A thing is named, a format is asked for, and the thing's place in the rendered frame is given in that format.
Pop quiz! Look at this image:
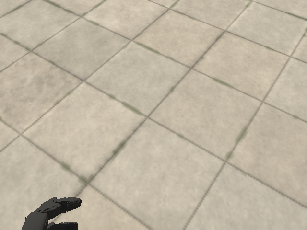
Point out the robot left hand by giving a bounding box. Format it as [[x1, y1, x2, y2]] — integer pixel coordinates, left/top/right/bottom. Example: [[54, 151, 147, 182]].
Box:
[[21, 196, 82, 230]]

